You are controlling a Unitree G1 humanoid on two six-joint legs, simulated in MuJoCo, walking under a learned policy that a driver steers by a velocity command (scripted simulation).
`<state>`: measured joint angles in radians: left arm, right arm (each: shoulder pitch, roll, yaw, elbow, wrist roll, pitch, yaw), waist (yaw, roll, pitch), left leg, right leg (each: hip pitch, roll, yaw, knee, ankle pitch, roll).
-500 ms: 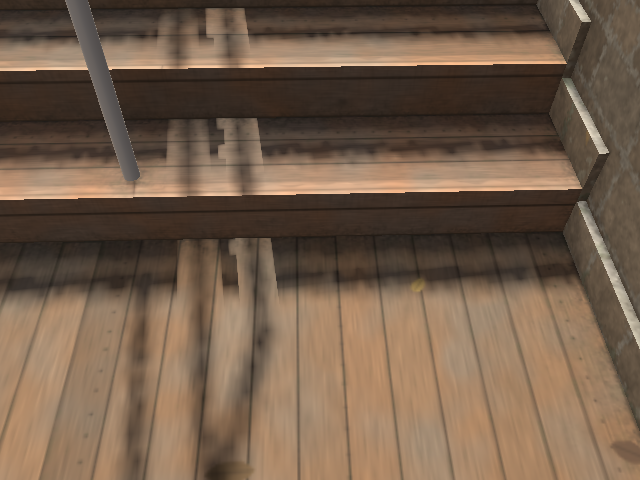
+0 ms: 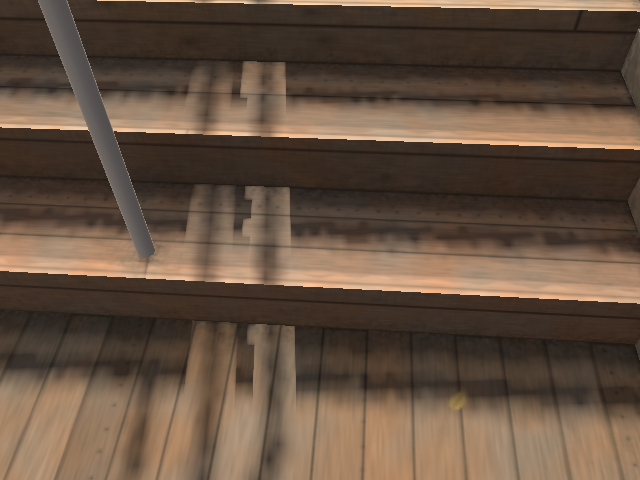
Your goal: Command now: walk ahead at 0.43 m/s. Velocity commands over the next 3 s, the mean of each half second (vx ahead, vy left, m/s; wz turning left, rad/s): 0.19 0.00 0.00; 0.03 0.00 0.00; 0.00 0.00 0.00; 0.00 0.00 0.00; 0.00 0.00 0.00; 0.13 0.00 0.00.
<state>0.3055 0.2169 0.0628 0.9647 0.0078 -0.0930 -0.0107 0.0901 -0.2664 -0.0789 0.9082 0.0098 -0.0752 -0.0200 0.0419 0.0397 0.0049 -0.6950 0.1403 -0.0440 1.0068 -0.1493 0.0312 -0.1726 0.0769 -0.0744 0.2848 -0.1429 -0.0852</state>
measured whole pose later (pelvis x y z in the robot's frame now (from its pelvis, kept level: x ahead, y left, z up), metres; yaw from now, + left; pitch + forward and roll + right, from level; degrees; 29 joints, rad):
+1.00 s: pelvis +0.19 +0.03 -0.01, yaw +1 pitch -1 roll +0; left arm 0.22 0.19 0.02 1.06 0.00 -0.02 0.03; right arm 0.15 -0.22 -0.04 1.06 0.00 -0.01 -0.03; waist 0.00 0.00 0.03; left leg -0.30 0.00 0.05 0.47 -0.16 0.02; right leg -0.17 0.01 -0.03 0.49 -0.30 -0.02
